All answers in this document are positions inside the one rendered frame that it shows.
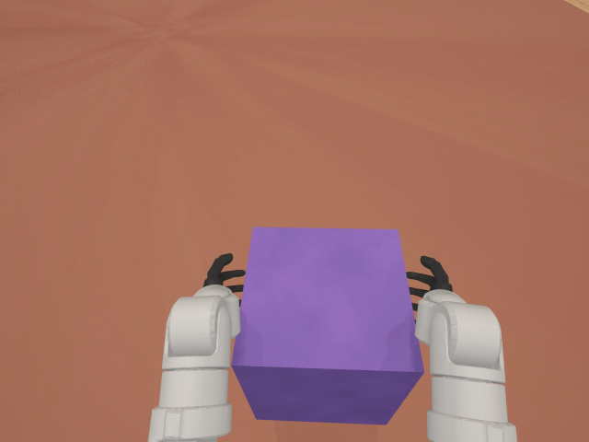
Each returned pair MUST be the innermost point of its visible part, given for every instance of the right robot forearm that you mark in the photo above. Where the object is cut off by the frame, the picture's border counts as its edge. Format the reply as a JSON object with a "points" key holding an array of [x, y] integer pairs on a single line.
{"points": [[466, 352]]}

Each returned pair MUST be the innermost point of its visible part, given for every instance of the robot right hand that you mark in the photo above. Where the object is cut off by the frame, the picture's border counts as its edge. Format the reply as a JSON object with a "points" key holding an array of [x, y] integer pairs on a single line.
{"points": [[439, 281]]}

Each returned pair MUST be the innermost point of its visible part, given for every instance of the robot left hand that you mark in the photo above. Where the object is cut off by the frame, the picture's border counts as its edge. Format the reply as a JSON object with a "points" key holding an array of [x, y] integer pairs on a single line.
{"points": [[216, 277]]}

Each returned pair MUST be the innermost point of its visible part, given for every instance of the carton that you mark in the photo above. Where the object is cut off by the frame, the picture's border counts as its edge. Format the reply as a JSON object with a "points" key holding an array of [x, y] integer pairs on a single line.
{"points": [[327, 330]]}

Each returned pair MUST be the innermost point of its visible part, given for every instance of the left robot forearm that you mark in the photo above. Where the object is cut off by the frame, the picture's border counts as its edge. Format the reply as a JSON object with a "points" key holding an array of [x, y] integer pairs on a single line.
{"points": [[193, 403]]}

